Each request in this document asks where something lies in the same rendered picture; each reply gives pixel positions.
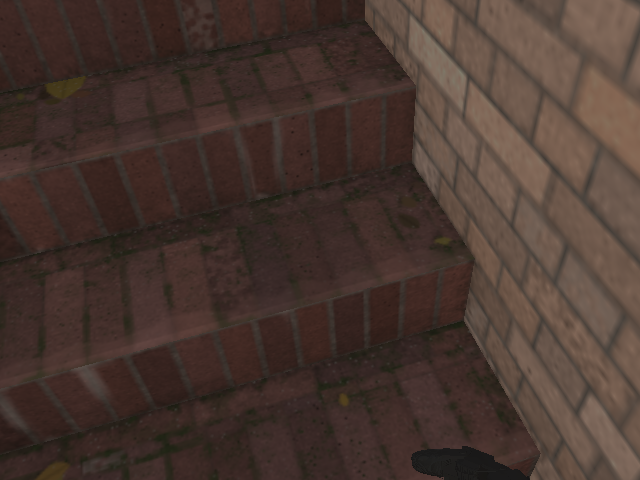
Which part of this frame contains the right robot hand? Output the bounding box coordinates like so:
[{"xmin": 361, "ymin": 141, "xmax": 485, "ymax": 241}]
[{"xmin": 411, "ymin": 446, "xmax": 530, "ymax": 480}]

